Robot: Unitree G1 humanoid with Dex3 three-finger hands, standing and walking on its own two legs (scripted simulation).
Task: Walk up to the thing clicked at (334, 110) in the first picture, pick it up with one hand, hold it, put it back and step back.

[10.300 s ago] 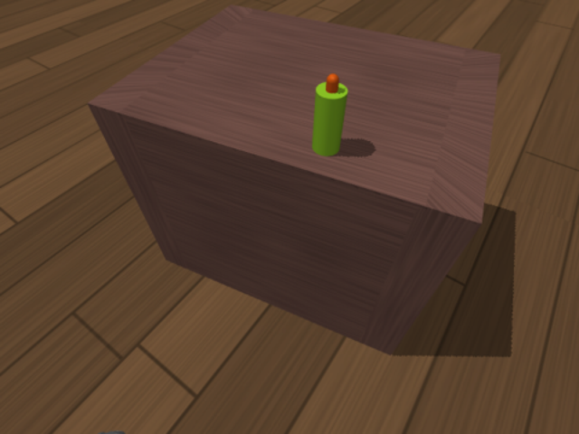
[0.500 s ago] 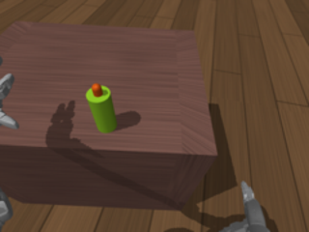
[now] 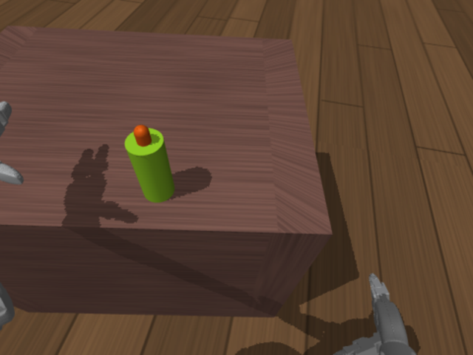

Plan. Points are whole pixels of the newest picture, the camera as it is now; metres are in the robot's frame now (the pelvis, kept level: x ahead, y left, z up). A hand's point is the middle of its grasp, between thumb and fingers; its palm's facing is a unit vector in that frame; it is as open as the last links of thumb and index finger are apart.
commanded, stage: go down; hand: left
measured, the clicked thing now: (150, 162) +0.42 +0.14 +0.07
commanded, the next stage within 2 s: approach in 0.46 s
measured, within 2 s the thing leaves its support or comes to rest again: neither
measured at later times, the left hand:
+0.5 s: hand (1, 141) +0.39 +0.33 +0.16, palm faces +0.06 -1.00 -0.01, open 17.3 cm
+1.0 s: hand (86, 162) +0.42 +0.25 +0.08, palm faces -0.06 -1.00 +0.05, open 17.2 cm
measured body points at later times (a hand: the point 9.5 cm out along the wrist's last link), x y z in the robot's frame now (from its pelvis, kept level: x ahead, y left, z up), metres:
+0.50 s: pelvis +0.00 +0.00 +0.00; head +0.03 +0.01 +0.45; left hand +0.38 +0.38 +0.17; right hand +0.16 -0.26 -0.07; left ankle +0.00 +0.12 -0.73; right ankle -0.01 -0.15 -0.73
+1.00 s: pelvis -0.01 +0.00 -0.01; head +0.05 +0.02 +0.43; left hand +0.41 +0.30 +0.08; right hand +0.15 -0.26 -0.07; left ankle +0.00 +0.12 -0.73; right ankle -0.01 -0.15 -0.73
